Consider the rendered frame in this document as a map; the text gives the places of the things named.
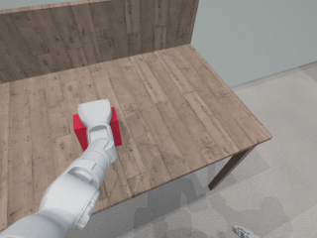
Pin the sponge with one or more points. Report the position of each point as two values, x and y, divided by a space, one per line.
80 130

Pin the right robot hand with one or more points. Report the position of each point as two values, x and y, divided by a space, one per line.
244 232

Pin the robot left forearm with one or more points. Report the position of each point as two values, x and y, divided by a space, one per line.
94 161

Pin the left robot hand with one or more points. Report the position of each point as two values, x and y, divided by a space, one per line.
97 111

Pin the table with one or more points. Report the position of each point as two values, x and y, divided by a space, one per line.
176 115

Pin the robot left upper arm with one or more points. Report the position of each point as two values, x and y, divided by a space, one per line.
68 206

